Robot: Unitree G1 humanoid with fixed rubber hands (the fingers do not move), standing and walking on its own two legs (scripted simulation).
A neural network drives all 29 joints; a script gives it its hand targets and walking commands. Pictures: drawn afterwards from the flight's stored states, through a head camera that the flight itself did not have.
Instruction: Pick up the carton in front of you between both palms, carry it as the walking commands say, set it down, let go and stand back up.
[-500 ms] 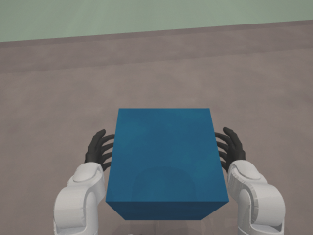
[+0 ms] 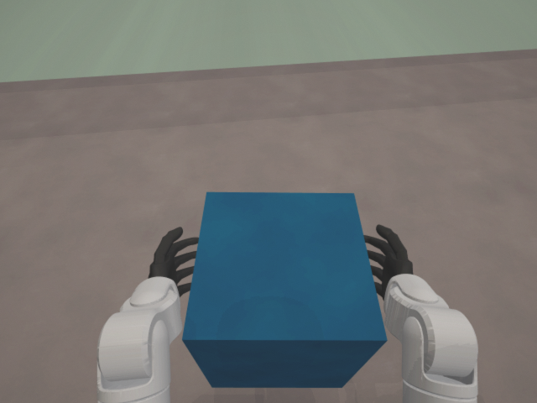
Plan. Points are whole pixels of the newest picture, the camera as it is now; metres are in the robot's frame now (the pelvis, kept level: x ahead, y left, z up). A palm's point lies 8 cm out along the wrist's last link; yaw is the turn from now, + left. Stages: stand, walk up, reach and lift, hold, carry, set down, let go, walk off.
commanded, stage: carry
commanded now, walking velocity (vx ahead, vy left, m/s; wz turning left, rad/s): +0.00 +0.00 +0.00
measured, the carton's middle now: (278, 296) +0.26 +0.00 +0.02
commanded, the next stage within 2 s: hold in 1.04 s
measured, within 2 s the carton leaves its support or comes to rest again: neither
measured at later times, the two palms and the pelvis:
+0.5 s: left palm (176, 309) +0.23 +0.14 +0.06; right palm (397, 306) +0.23 -0.16 +0.06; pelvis -0.04 -0.01 +0.00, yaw +0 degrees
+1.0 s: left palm (181, 307) +0.24 +0.14 +0.04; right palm (392, 305) +0.24 -0.16 +0.04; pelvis -0.06 -0.01 +0.00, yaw +0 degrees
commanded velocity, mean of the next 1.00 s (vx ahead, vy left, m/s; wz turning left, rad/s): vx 0.00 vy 0.00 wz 0.00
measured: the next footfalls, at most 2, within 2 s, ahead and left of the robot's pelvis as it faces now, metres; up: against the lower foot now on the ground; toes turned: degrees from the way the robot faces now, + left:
none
